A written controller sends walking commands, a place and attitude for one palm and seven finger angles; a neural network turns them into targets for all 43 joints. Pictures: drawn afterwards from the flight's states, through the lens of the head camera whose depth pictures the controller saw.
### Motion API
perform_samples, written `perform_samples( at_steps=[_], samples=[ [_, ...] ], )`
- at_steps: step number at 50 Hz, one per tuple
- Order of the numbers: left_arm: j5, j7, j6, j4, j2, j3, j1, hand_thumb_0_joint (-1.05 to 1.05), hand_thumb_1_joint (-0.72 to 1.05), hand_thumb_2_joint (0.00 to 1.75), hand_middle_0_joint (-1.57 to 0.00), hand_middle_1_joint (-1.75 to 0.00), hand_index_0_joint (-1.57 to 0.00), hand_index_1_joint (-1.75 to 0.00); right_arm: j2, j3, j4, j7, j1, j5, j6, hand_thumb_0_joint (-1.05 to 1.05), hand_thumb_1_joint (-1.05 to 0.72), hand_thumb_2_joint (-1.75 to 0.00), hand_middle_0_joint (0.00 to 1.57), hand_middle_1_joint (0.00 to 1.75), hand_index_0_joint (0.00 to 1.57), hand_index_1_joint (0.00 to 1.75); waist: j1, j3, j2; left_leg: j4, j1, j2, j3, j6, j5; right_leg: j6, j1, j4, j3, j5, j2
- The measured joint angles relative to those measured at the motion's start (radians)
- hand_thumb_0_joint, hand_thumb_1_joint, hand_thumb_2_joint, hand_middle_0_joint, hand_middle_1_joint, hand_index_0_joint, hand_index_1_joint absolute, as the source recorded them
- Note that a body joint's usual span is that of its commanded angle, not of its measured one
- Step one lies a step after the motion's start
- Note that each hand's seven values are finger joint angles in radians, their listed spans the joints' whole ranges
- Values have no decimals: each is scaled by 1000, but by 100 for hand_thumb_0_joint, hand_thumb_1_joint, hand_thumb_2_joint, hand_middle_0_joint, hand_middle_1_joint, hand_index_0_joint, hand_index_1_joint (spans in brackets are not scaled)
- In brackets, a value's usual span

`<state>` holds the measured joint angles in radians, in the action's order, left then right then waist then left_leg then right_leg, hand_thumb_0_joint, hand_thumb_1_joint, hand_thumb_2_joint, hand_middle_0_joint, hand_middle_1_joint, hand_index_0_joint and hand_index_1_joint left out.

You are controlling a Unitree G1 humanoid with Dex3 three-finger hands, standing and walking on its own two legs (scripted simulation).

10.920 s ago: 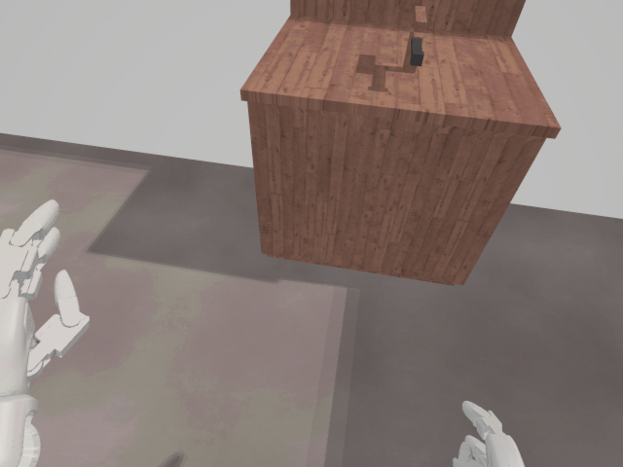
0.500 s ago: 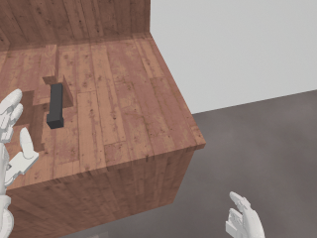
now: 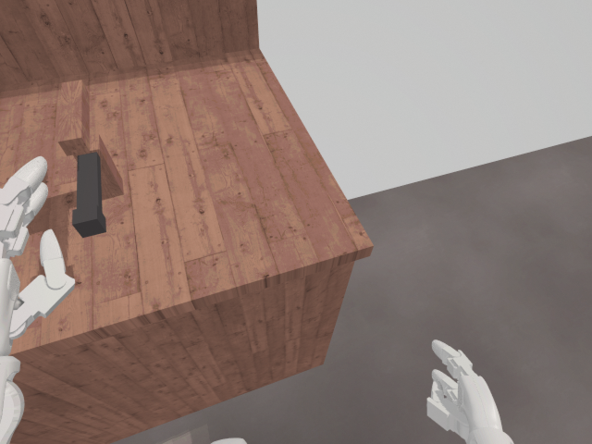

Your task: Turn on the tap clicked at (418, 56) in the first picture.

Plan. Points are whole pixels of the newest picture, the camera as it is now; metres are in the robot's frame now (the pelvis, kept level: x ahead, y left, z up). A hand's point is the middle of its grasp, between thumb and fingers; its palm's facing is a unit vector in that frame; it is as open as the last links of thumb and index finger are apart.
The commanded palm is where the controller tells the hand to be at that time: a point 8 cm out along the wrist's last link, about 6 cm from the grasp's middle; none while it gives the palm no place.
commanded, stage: come to a stop and stand still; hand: left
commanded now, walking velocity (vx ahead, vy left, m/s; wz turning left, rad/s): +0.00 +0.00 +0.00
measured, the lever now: (89, 221) +0.35 +0.29 +0.11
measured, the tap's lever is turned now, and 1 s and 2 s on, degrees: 0 0 0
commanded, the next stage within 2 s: look again from close up in 0.10 s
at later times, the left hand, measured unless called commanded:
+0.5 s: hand (30, 304) +0.21 +0.27 +0.16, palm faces +0.39 -0.84 -0.37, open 7.4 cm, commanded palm +0.15 +0.30 +0.18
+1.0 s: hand (76, 292) +0.22 +0.22 +0.16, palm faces +0.38 -0.84 -0.39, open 7.4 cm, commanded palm +0.16 +0.26 +0.18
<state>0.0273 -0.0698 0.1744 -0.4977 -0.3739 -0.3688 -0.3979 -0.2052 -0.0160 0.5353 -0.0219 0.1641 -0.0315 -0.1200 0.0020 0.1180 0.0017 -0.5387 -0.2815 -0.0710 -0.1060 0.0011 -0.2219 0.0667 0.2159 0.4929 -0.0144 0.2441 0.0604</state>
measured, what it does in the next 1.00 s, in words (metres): stands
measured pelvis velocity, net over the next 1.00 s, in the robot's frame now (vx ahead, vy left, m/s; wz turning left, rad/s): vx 0.01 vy -0.03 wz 0.03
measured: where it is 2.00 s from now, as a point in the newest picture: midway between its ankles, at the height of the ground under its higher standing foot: outside the picture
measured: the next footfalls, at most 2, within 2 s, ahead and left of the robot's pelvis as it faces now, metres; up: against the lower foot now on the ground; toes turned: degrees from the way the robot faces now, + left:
none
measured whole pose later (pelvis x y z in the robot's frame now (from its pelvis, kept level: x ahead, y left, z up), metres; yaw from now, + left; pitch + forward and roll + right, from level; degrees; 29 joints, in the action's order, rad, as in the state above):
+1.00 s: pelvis +0.01 -0.03 +0.00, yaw +2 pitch -1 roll -2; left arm 0.05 -0.08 0.17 -0.52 -0.37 -0.37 -0.41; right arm -0.17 -0.01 0.55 -0.01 0.18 -0.03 -0.10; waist -0.03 0.11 0.01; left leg -0.54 -0.29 -0.12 -0.04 -0.04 -0.22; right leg 0.02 0.19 0.46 0.04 0.25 0.01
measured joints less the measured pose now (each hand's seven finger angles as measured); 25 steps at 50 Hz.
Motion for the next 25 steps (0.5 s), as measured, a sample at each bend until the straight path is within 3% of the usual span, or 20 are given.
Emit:
perform_samples(
  at_steps=[2,4,13,18,25],
  samples=[
    [2,11,7,-14,0,33,-74,2,89,90,-20,-31,-21,-30,7,2,-6,19,14,2,10,1,-90,-90,20,30,21,30,12,-7,10,3,2,1,0,0,2,-1,1,4,0,1,1],
    [5,12,9,-1,-6,41,-100,1,89,90,-21,-31,-22,-31,10,1,-5,38,32,3,15,1,-90,-90,20,30,20,30,8,-8,17,4,3,1,3,-1,5,-4,-3,1,3,0,0],
    [-3,-36,17,46,14,-21,16,2,89,90,-21,-31,-22,-31,-2,5,64,57,61,9,-14,1,-90,-90,20,30,20,30,-41,-10,16,4,3,-1,23,5,17,-7,-30,-38,23,-27,-4],
    [-15,-33,32,51,35,11,29,2,89,90,-20,-31,-21,-30,11,13,67,49,48,13,-29,2,-90,-90,20,30,20,30,-36,-28,19,15,3,7,20,12,21,-10,-33,-55,22,-33,3],
    [-15,-22,26,47,14,15,12,2,89,90,-21,-31,-21,-30,36,28,47,41,25,13,-32,1,-90,-90,20,30,21,30,-26,-24,30,22,6,15,18,18,21,-11,-38,-66,21,-35,10]
  ],
)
